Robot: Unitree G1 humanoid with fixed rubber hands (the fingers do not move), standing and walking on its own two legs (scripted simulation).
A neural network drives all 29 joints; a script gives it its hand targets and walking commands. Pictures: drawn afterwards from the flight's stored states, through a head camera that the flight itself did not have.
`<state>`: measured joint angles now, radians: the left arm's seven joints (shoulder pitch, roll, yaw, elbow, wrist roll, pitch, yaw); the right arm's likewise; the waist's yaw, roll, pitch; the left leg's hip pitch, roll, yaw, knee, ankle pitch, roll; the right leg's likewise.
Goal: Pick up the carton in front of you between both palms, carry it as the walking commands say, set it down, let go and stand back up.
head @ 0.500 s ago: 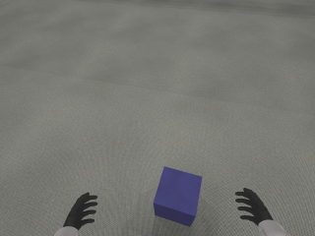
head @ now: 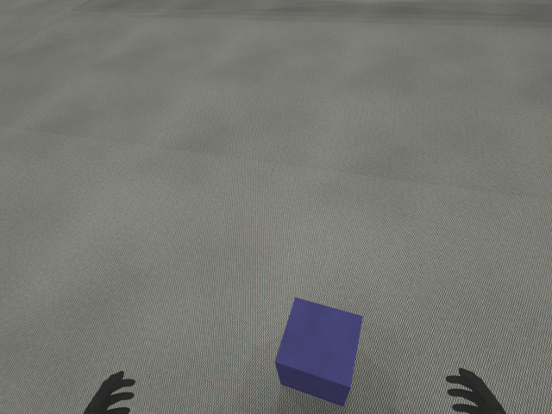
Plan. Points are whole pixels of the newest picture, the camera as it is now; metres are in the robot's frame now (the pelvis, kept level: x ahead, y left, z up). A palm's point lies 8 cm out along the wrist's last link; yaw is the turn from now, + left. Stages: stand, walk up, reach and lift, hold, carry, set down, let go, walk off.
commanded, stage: stand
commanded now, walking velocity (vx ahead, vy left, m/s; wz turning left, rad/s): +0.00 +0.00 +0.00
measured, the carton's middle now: (319, 352) +0.40 -0.06 -0.64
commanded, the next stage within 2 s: none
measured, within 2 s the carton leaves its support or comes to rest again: neither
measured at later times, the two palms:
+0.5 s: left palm out of the picture +0.09 +0.27 -0.09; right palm out of the picture +0.08 -0.30 -0.11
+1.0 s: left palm out of the picture +0.07 +0.28 -0.09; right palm out of the picture +0.05 -0.30 -0.11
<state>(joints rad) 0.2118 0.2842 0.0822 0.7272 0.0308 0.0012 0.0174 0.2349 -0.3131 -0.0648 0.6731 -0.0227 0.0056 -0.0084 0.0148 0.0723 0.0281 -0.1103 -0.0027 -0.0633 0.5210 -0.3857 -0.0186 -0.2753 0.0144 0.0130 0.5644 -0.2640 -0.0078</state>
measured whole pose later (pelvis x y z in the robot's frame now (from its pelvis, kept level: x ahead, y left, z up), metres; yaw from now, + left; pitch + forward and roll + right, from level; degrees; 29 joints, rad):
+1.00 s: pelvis -0.02 -0.01 +0.01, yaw +0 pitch -3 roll +0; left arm 0.16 0.31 0.05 0.93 0.01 0.00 0.02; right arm 0.24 -0.35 -0.02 0.88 -0.01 -0.02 -0.04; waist 0.01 0.03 0.05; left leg -0.07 0.01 -0.07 0.43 -0.31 -0.03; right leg -0.23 0.02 0.01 0.47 -0.19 -0.02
